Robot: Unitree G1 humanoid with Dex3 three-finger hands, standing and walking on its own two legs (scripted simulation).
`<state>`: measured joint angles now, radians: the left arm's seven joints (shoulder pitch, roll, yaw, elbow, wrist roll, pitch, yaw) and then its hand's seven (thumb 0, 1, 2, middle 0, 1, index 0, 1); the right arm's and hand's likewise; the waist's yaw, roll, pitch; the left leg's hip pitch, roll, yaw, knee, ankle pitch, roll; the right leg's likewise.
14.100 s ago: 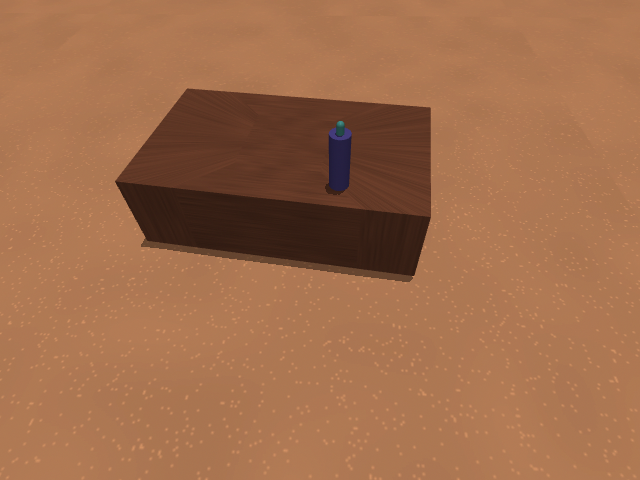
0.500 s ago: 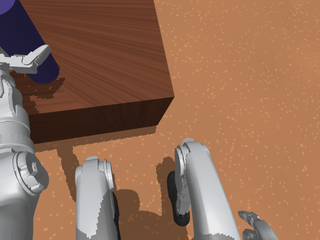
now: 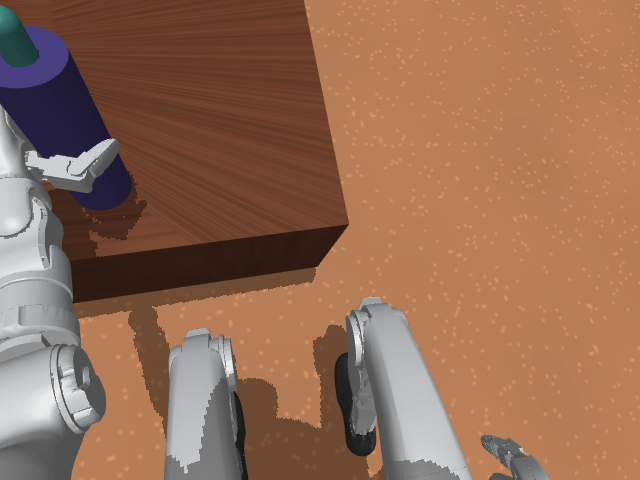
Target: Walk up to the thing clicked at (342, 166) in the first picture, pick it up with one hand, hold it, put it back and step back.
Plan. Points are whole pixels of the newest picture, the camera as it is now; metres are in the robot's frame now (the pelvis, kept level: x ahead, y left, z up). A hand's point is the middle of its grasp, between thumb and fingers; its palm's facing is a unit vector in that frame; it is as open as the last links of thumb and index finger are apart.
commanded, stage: settle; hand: left
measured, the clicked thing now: (62, 122) +0.52 +0.22 +0.00
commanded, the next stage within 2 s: lift in 0.46 s
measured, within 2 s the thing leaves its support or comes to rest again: neither
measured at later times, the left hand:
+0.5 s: hand (62, 102) +0.53 +0.22 +0.02, palm faces +0.19 -0.98 -0.06, open 10.3 cm
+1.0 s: hand (50, 113) +0.49 +0.20 +0.06, palm faces +0.20 -0.98 -0.08, open 10.2 cm
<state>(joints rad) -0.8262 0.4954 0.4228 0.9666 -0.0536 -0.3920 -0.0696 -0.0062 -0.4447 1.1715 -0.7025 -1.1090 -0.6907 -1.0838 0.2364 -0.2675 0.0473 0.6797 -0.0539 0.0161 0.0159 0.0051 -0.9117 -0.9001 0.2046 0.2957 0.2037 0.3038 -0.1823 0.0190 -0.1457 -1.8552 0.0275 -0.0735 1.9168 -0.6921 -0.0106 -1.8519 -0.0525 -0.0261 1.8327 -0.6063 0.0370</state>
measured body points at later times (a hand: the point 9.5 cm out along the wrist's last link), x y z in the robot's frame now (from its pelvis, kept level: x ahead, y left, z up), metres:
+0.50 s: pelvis +0.02 +0.00 +0.04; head +0.24 +0.03 +0.43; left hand +0.52 +0.27 +0.02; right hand +0.09 -0.27 -0.09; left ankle +0.06 +0.12 -0.45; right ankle +0.09 -0.14 -0.45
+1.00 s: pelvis +0.02 +0.00 +0.08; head +0.20 +0.02 +0.49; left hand +0.47 +0.25 +0.07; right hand +0.10 -0.26 -0.05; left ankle +0.06 +0.12 -0.45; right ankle +0.09 -0.14 -0.45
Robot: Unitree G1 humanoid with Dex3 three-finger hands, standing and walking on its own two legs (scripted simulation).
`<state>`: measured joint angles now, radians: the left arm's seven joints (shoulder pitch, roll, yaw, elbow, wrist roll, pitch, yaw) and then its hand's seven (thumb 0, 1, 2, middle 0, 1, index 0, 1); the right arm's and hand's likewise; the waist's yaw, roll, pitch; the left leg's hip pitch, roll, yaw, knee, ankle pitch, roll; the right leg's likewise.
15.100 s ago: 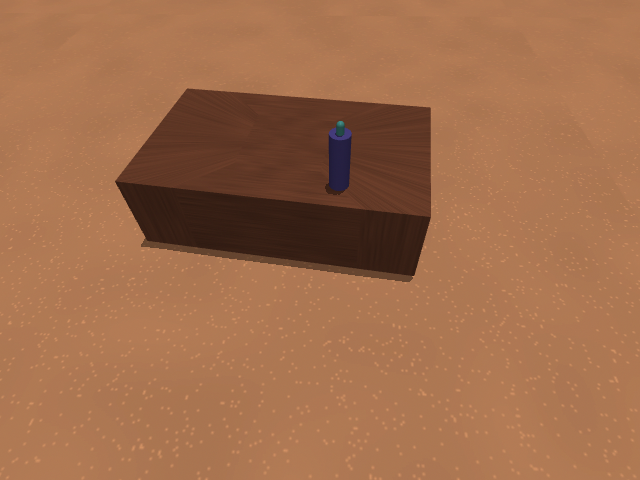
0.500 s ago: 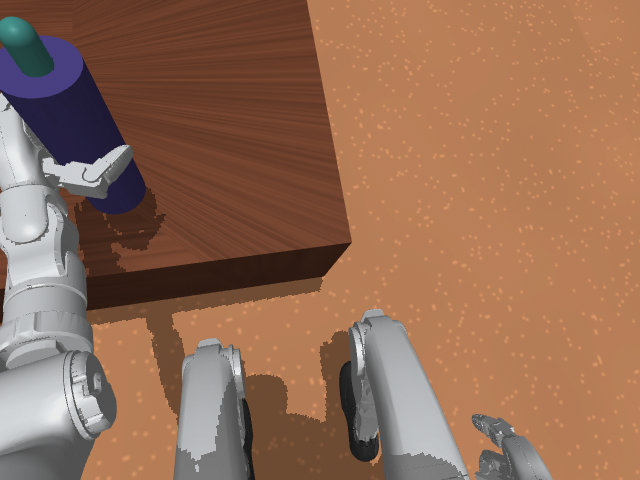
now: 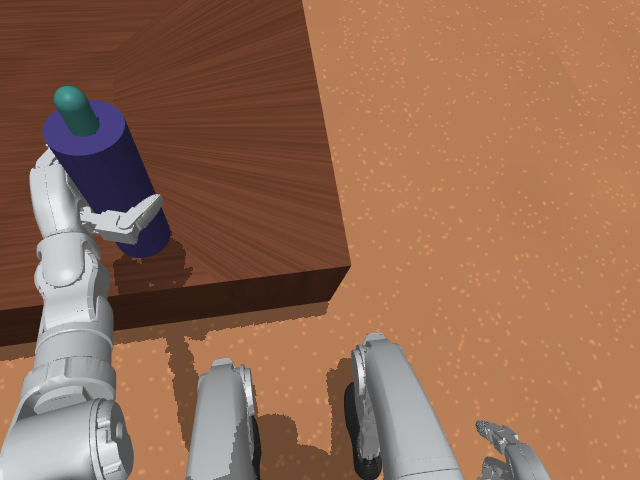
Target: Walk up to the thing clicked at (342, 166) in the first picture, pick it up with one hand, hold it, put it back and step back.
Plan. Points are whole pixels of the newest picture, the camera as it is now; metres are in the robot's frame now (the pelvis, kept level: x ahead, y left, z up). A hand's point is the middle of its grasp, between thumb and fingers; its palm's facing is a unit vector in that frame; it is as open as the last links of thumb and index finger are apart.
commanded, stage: lift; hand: left
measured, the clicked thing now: (114, 180) +0.47 +0.20 +0.00
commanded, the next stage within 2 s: hold in 1.44 s
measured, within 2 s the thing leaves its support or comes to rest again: neither
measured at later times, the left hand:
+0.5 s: hand (68, 188) +0.41 +0.19 +0.11, palm faces +0.21 -0.98 -0.03, open 10.2 cm
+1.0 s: hand (47, 182) +0.38 +0.18 +0.16, palm faces +0.20 -0.98 -0.03, open 10.2 cm
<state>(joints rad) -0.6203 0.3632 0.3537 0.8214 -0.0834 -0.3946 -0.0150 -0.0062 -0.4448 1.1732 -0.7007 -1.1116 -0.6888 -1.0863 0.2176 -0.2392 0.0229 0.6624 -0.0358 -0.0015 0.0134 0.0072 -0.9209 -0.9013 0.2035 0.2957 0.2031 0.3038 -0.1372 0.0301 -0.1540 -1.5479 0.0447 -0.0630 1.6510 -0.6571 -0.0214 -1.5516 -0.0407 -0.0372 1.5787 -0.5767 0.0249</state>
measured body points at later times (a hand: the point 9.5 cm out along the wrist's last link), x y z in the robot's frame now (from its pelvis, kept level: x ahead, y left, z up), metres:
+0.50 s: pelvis +0.01 +0.00 +0.09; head +0.11 +0.02 +0.53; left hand +0.39 +0.24 +0.11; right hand +0.13 -0.25 -0.03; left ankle +0.04 +0.13 -0.53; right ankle +0.07 -0.14 -0.53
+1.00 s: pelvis +0.03 +0.00 +0.14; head +0.10 +0.02 +0.58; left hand +0.37 +0.23 +0.16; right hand +0.16 -0.24 +0.02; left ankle +0.04 +0.13 -0.53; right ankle +0.07 -0.14 -0.53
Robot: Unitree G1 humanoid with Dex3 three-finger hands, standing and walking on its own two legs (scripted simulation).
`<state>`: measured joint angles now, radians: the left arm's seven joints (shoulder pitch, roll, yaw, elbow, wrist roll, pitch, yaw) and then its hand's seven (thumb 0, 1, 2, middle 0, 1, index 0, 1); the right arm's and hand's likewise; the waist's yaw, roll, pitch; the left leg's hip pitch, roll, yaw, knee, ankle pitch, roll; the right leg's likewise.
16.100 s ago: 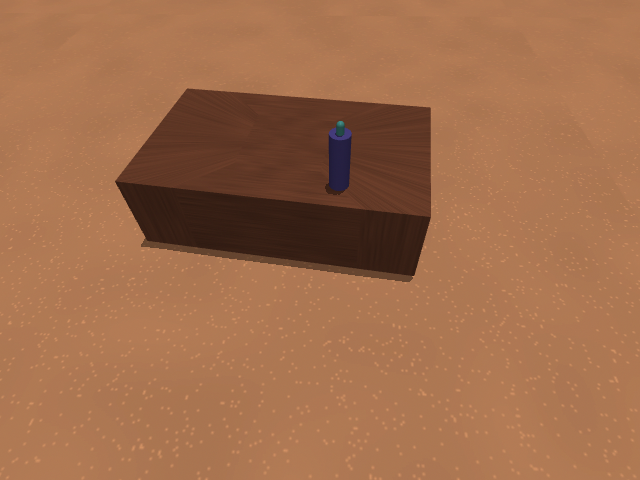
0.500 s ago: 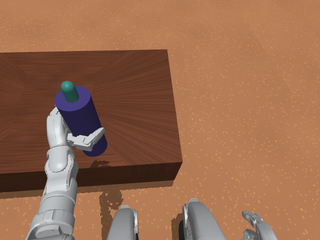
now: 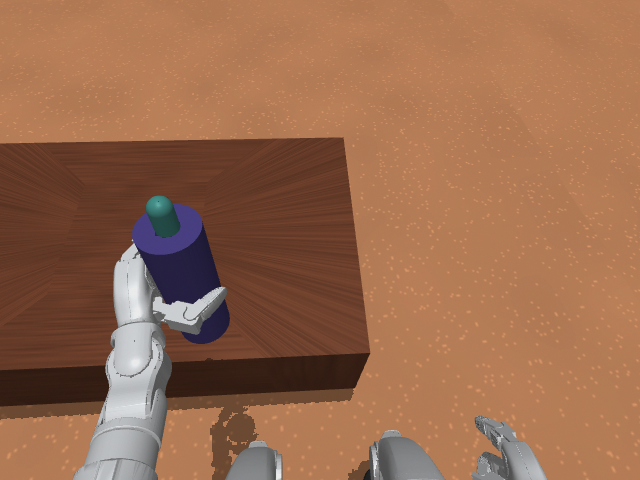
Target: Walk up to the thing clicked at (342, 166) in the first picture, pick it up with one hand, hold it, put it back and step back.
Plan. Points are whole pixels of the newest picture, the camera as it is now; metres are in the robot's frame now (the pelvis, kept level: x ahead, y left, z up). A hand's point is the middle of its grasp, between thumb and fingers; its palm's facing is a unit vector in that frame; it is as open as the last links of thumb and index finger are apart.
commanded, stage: lift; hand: left
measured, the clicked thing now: (185, 272) +0.36 +0.17 +0.04
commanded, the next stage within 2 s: hold in 0.44 s
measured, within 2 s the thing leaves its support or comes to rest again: neither
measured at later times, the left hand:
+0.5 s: hand (188, 277) +0.35 +0.16 +0.04, palm faces +0.18 -0.98 -0.02, open 10.2 cm
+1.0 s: hand (184, 278) +0.34 +0.16 +0.06, palm faces +0.19 -0.98 -0.02, open 10.2 cm
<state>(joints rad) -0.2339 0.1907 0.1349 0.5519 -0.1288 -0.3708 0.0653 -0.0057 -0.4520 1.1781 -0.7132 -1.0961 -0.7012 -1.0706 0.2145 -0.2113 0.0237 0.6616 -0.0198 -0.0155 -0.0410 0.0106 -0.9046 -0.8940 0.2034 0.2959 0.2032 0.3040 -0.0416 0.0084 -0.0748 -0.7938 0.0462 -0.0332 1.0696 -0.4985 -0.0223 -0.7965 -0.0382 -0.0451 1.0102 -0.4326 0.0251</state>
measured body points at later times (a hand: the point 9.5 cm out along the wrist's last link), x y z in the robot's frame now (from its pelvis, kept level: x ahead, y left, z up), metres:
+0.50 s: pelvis +0.01 -0.01 +0.02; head +0.07 +0.00 +0.47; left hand +0.34 +0.22 +0.04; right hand +0.13 -0.25 -0.09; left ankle +0.01 +0.13 -0.67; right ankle +0.04 -0.14 -0.67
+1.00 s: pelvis +0.01 -0.01 +0.03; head +0.06 +0.00 +0.48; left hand +0.33 +0.21 +0.06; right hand +0.14 -0.25 -0.08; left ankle +0.01 +0.13 -0.67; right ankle +0.04 -0.14 -0.67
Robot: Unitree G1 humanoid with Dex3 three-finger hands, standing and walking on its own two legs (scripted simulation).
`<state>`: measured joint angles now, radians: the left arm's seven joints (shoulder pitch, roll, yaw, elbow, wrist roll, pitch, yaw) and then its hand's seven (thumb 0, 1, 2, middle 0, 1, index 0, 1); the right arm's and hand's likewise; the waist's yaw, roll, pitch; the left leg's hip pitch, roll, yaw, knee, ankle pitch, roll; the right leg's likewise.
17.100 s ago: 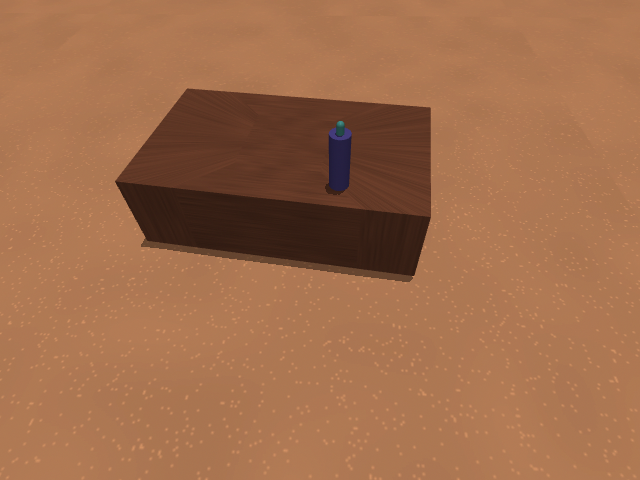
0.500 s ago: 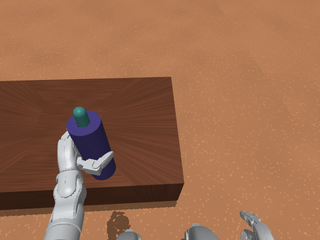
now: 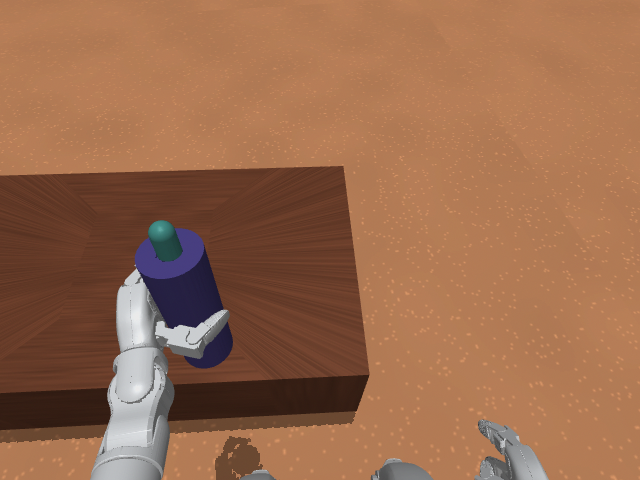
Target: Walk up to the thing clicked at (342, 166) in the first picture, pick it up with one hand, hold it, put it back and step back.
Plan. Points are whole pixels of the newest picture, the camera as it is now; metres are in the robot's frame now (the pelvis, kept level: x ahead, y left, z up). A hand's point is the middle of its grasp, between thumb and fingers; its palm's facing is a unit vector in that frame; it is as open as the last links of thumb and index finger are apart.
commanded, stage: hold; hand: left
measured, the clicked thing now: (188, 296) +0.33 +0.17 +0.04
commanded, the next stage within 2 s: none
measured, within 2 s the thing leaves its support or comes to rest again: neither
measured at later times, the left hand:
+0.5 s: hand (186, 310) +0.32 +0.17 +0.03, palm faces +0.18 -0.98 -0.02, open 10.2 cm
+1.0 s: hand (189, 299) +0.33 +0.17 +0.04, palm faces +0.18 -0.98 -0.01, open 10.2 cm
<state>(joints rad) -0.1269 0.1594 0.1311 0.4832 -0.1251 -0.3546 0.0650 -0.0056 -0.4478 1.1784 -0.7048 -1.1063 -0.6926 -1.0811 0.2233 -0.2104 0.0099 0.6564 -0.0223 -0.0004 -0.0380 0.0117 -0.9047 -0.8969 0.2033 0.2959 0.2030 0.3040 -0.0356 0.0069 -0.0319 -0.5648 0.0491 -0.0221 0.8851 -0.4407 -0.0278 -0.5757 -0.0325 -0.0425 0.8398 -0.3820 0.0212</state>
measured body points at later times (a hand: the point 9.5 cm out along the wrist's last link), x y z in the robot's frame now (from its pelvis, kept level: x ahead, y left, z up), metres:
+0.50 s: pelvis -0.01 +0.00 +0.00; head +0.03 +0.01 +0.45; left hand +0.30 +0.22 +0.04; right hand +0.12 -0.24 -0.10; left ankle +0.00 +0.13 -0.70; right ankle +0.02 -0.14 -0.70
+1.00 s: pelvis +0.00 +0.01 +0.01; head +0.04 +0.01 +0.45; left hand +0.32 +0.22 +0.04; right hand +0.12 -0.24 -0.10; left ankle +0.00 +0.13 -0.70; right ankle +0.02 -0.14 -0.70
